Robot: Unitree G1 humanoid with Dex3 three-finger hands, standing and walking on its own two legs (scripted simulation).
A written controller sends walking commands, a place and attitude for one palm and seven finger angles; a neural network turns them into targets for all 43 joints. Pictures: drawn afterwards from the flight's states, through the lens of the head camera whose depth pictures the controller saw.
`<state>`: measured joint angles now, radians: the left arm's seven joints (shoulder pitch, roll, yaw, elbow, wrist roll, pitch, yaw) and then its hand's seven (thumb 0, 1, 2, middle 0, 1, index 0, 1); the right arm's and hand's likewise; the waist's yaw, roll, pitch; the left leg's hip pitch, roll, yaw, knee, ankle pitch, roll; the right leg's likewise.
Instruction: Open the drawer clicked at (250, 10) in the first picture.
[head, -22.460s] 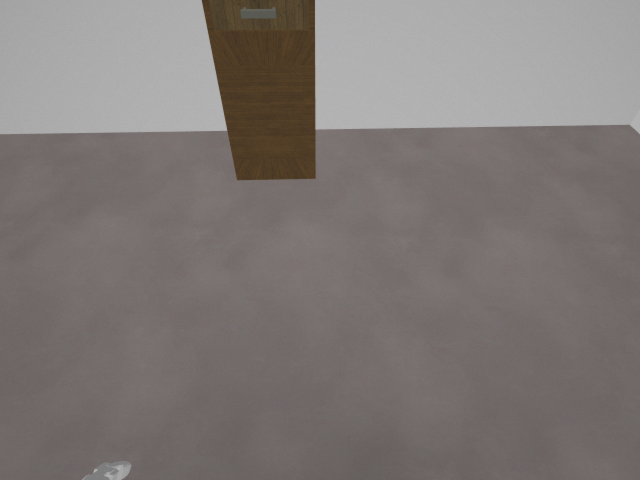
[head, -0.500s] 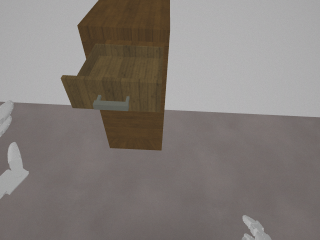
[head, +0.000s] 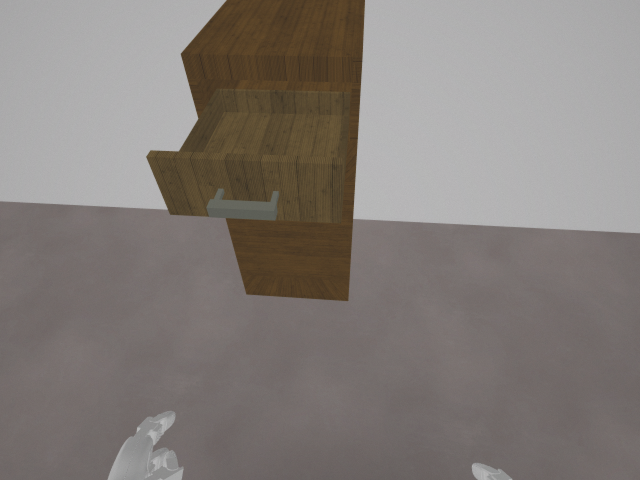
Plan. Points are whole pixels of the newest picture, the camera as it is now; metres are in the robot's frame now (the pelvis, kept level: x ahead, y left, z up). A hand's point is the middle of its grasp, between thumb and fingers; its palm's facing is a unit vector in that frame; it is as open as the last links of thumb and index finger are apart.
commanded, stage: let the arm hang, fingers relaxed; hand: left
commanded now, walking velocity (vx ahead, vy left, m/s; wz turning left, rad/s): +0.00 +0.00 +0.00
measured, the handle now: (245, 202) +0.57 +0.16 +0.02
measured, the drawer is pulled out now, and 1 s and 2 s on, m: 0.30 0.30 0.30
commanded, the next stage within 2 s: look to check the result in 0.90 s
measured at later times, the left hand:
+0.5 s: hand out of the picture -0.01 +0.19 -0.15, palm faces +0.00 -0.97 -0.22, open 7.3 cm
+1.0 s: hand out of the picture +0.02 +0.17 -0.16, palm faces +0.00 -0.98 -0.19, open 7.3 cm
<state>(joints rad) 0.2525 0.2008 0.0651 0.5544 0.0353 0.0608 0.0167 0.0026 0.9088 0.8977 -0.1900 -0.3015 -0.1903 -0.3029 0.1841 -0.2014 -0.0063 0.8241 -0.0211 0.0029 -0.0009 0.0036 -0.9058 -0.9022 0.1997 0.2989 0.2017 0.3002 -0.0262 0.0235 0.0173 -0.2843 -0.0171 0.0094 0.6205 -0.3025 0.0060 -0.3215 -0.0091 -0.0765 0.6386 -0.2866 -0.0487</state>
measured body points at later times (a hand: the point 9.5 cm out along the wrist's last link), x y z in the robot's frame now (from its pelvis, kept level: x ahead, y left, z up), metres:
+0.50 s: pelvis +0.01 +0.00 +0.02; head +0.03 -0.01 +0.47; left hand -0.01 +0.24 -0.14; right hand -0.03 -0.20 -0.15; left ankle +0.02 +0.12 -0.72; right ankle +0.04 -0.09 -0.73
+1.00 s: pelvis +0.02 +0.00 +0.02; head +0.03 -0.01 +0.47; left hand +0.02 +0.22 -0.14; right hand -0.02 -0.20 -0.15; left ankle +0.02 +0.12 -0.72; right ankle +0.04 -0.09 -0.72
